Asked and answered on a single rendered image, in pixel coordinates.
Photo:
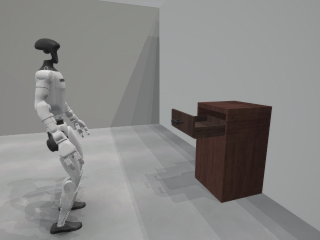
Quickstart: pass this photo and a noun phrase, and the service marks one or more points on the robot right foot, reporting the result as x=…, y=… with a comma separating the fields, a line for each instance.
x=69, y=226

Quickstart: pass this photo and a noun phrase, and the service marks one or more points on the drawer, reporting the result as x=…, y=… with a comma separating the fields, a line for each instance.
x=197, y=127

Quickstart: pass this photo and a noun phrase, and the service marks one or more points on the robot right hand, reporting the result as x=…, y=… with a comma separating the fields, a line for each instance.
x=66, y=149

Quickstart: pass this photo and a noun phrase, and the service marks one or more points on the robot left foot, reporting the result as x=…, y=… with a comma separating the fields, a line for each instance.
x=76, y=205

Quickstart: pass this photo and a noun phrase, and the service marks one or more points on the left robot forearm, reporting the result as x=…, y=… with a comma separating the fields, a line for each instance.
x=69, y=113

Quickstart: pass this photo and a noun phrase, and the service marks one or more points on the robot left hand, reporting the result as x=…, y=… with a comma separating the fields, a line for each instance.
x=78, y=124

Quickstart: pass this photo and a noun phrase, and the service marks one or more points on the robot foot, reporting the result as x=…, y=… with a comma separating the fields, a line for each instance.
x=76, y=205
x=69, y=226

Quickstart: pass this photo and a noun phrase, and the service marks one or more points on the cabinet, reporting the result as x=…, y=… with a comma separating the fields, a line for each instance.
x=232, y=166

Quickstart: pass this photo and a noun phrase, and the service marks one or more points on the handle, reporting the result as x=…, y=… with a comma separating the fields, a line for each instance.
x=176, y=122

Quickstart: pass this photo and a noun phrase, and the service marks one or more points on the robot right upper arm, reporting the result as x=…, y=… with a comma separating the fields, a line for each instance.
x=43, y=80

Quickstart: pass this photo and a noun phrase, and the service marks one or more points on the right robot forearm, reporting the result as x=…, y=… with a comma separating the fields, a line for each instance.
x=48, y=119

